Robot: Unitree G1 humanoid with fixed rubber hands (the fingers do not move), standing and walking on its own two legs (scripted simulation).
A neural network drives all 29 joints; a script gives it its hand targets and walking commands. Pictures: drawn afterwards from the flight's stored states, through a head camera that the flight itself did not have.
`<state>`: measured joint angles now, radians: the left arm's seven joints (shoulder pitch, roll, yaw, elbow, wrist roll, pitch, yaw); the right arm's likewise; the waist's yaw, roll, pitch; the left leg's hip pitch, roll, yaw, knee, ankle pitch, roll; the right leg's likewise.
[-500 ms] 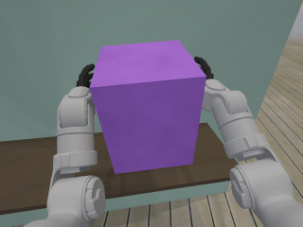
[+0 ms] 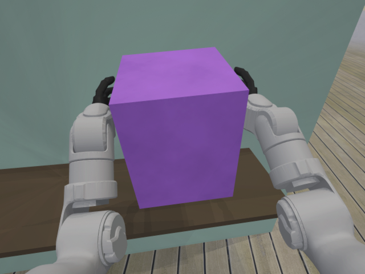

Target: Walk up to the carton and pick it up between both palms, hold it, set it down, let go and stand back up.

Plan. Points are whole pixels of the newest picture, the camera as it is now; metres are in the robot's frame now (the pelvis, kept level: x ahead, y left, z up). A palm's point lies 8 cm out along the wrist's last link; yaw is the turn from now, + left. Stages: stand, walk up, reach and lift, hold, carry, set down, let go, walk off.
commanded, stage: hold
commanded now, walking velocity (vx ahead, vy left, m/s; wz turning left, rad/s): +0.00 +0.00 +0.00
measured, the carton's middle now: (177, 126) +0.36 +0.00 +0.24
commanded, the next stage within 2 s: none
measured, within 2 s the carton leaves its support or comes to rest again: neither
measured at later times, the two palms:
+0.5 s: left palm (102, 111) +0.36 +0.15 +0.28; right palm (247, 102) +0.36 -0.14 +0.29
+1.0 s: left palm (102, 112) +0.36 +0.15 +0.27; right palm (246, 101) +0.36 -0.14 +0.30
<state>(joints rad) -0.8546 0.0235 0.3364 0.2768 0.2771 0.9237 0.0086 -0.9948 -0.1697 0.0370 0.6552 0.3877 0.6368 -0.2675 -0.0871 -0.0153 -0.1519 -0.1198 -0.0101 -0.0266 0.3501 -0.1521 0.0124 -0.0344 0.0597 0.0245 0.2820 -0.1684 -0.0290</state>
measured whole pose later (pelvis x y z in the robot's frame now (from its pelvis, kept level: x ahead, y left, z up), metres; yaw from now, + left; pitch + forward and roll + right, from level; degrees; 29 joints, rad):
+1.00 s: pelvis +0.00 +0.00 +0.00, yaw +0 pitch -4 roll -1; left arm -0.86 0.03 0.34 0.29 0.26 0.92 0.01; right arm -1.01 -0.17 0.04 0.65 0.40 0.65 -0.28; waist -0.10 -0.02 -0.16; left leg -0.14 -0.01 -0.04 0.36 -0.16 0.01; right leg -0.04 0.06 0.02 0.28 -0.17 -0.03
